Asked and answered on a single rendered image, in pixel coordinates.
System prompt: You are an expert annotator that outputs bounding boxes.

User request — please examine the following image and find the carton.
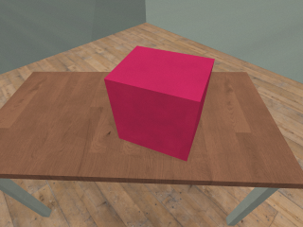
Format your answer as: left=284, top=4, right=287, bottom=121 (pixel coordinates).
left=104, top=45, right=215, bottom=161

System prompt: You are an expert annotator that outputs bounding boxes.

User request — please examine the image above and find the table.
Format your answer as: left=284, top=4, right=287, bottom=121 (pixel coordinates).
left=0, top=72, right=303, bottom=226

